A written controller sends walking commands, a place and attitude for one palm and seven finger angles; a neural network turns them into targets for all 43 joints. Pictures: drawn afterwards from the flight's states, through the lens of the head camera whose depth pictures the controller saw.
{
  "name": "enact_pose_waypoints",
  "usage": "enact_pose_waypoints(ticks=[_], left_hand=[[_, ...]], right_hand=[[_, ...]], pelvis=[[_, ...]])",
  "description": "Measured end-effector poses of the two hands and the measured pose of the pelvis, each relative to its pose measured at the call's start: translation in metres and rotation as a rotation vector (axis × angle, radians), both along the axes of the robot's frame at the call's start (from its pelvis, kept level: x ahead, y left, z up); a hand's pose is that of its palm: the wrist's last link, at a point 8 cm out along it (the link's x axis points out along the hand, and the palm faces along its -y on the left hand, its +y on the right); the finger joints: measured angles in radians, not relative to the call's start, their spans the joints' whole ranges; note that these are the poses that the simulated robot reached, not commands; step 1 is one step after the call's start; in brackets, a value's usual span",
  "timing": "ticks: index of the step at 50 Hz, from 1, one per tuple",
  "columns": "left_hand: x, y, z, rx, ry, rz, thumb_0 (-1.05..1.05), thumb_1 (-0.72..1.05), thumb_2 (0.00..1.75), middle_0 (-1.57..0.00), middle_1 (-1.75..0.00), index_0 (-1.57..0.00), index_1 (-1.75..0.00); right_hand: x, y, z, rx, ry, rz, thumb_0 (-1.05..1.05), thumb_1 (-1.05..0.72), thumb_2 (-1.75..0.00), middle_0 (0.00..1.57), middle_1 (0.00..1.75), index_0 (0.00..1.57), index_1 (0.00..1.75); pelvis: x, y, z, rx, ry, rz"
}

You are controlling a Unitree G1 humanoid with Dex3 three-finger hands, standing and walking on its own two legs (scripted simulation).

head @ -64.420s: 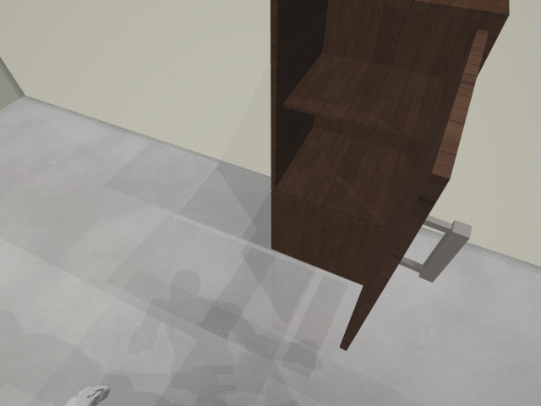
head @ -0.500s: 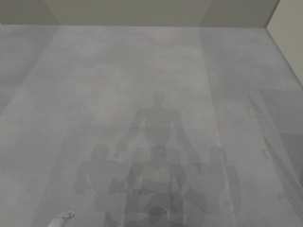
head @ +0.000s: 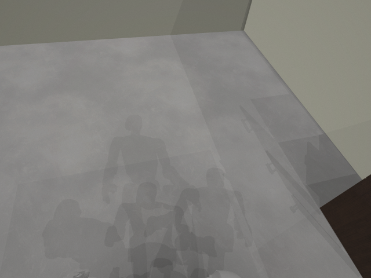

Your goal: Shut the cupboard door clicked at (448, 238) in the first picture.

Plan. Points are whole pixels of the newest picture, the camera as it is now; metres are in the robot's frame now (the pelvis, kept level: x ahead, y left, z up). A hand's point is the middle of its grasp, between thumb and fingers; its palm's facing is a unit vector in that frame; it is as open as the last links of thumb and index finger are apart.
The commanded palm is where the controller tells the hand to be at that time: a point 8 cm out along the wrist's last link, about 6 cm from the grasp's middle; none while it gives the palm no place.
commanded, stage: turn to face it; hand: left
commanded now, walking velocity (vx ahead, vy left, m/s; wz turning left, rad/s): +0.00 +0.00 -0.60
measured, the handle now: out of the picture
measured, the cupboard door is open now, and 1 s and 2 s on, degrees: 16 16 16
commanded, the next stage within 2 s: take the last steps up to it in 1.52 s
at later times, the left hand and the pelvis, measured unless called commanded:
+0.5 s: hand out of the picture +0.14 +0.16 -0.17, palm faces -0.26 -0.94 -0.21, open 7.4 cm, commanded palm none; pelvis +0.02 -0.01 -0.01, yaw -18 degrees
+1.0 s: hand (160, 237) +0.23 +0.07 -0.16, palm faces -0.57 -0.78 -0.28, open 7.4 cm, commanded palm none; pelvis +0.02 -0.03 -0.01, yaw -36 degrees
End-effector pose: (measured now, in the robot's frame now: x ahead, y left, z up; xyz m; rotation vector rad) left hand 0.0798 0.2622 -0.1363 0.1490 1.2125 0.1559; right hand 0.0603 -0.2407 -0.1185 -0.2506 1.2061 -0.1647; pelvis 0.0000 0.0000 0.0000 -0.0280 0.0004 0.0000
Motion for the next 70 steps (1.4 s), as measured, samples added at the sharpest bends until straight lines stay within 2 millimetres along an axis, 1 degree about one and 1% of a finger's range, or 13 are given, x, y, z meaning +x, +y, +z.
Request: enact_pose_waypoints(ticks=[4, 10, 18, 25, 29, 37, 42, 45, 49, 55, 60, 64, 70], left_hand=[[0.021, -0.013, 0.007, 0.018, -0.007, -0.07, 0.0, 0.91, 0.9, -0.2, -0.29, -0.2, -0.3], [0.048, -0.043, 0.007, 0.068, -0.053, -0.174, 0.0, 0.91, 0.9, -0.2, -0.29, -0.2, -0.3], [0.046, -0.062, 0.011, 0.054, 0.016, -0.239, 0.0, 0.9, 0.9, -0.2, -0.29, -0.2, -0.3], [0.062, -0.052, -0.006, 0.018, 0.058, -0.295, 0.0, 0.9, 0.9, -0.2, -0.3, -0.2, -0.3], [0.085, -0.043, -0.018, 0.008, 0.065, -0.334, 0.0, 0.9, 0.9, -0.2, -0.3, -0.2, -0.3], [0.135, -0.059, 0.0, 0.009, 0.019, -0.451, 0.0, 0.91, 0.9, -0.2, -0.29, -0.2, -0.3], [0.162, -0.093, 0.008, 0.028, -0.019, -0.558, 0.0, 0.91, 0.9, -0.2, -0.29, -0.2, -0.3], [0.175, -0.12, 0.008, 0.045, -0.069, -0.627, 0.0, 0.91, 0.9, -0.2, -0.29, -0.2, -0.3], [0.176, -0.143, 0.012, 0.059, -0.092, -0.679, 0.0, 0.91, 0.9, -0.2, -0.29, -0.2, -0.3], [0.169, -0.155, 0.012, 0.055, -0.028, -0.735, 0.0, 0.9, 0.9, -0.2, -0.29, -0.2, -0.3], [0.178, -0.155, 0.001, 0.032, 0.01, -0.77, 0.0, 0.9, 0.9, -0.2, -0.3, -0.2, -0.3], [0.196, -0.154, -0.015, 0.014, 0.027, -0.789, 0.0, 0.9, 0.9, -0.2, -0.3, -0.2, -0.3], [0.216, -0.167, -0.006, 0.013, 0.021, -0.84, 0.0, 0.91, 0.9, -0.2, -0.29, -0.2, -0.3]], right_hand=[[-0.02, -0.012, -0.008, 0.021, 0.019, -0.077, 0.01, -0.9, -0.9, 0.2, 0.3, 0.21, 0.3], [-0.047, -0.047, -0.037, 0.041, 0.06, -0.19, 0.01, -0.9, -0.9, 0.2, 0.3, 0.21, 0.3], [-0.041, -0.064, -0.015, 0.011, 0.016, -0.27, 0.01, -0.91, -0.9, 0.2, 0.3, 0.2, 0.3], [-0.024, -0.051, -0.001, -0.031, -0.064, -0.317, 0.01, -0.91, -0.9, 0.2, 0.3, 0.2, 0.3], [-0.028, -0.037, 0.003, -0.059, -0.083, -0.334, 0.01, -0.91, -0.9, 0.2, 0.3, 0.2, 0.3], [-0.074, -0.014, 0.006, -0.025, -0.012, -0.449, 0.01, -0.9, -0.9, 0.2, 0.3, 0.21, 0.3], [-0.115, -0.015, -0.008, 0.015, 0.031, -0.561, 0.01, -0.9, -0.9, 0.2, 0.3, 0.21, 0.3], [-0.141, -0.022, -0.026, 0.041, 0.051, -0.627, 0.01, -0.9, -0.9, 0.2, 0.3, 0.21, 0.3], [-0.163, -0.033, -0.035, 0.042, 0.096, -0.694, 0.01, -0.9, -0.9, 0.2, 0.3, 0.21, 0.3], [-0.157, -0.043, -0.016, 0.013, 0.031, -0.745, 0.01, -0.91, -0.9, 0.2, 0.3, 0.2, 0.3], [-0.141, -0.04, -0.005, -0.025, -0.028, -0.776, 0.01, -0.91, -0.9, 0.2, 0.3, 0.2, 0.3], [-0.135, -0.028, -0.004, -0.064, -0.049, -0.793, 0.01, -0.91, -0.9, 0.2, 0.3, 0.2, 0.3], [-0.149, 0.003, 0.001, -0.023, 0.005, -0.838, 0.01, -0.9, -0.9, 0.2, 0.3, 0.21, 0.3]], pelvis=[[0.002, -0.007, -0.001, 0.0, 0.001, -0.054], [0.003, -0.027, -0.017, 0.02, -0.003, -0.126], [0.009, -0.028, -0.002, 0.038, 0.003, -0.217], [0.022, -0.013, -0.005, 0.028, 0.013, -0.308], [0.029, -0.003, -0.01, 0.016, 0.011, -0.363], [0.032, -0.004, 0.002, -0.008, 0.002, -0.464], [0.03, -0.015, -0.001, -0.004, 0.001, -0.534], [0.027, -0.028, -0.013, 0.017, -0.004, -0.57], [0.024, -0.033, -0.014, 0.015, -0.008, -0.612], [0.028, -0.036, -0.003, 0.036, -0.01, -0.684], [0.04, -0.031, -0.004, 0.033, -0.007, -0.744], [0.052, -0.024, -0.012, 0.017, -0.001, -0.789], [0.055, -0.026, -0.002, 0.006, -0.005, -0.843]])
